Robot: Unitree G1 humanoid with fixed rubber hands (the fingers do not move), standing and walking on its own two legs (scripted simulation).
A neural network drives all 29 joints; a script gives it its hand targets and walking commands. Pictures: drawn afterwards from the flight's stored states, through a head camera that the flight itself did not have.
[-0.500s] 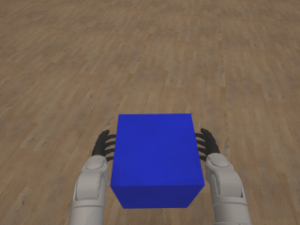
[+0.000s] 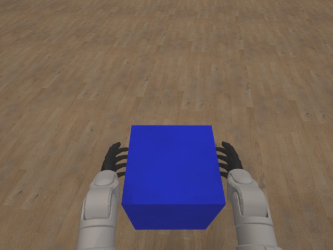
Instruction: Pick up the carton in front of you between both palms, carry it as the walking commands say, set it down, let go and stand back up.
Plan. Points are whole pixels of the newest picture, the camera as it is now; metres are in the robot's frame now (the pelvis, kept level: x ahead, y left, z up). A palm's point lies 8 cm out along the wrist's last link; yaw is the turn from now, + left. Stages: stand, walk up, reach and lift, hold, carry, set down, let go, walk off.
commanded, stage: carry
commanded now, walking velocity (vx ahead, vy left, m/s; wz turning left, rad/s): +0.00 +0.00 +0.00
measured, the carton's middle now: (171, 180) +0.31 +0.00 -0.05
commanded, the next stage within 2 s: hold in 1.80 s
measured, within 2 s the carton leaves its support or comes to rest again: neither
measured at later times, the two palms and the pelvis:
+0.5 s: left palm (97, 155) +0.34 +0.18 +0.05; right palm (214, 150) +0.34 -0.11 +0.04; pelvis +0.05 +0.03 +0.01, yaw +1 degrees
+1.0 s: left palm (92, 167) +0.31 +0.19 +0.04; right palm (213, 163) +0.31 -0.11 +0.04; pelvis +0.02 +0.04 +0.00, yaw +0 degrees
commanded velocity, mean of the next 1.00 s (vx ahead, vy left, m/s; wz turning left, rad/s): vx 0.00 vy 0.00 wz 0.00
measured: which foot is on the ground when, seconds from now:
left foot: down 0.00-0.42, up 0.44-0.48, down 0.50-1.00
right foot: down 0.00-1.00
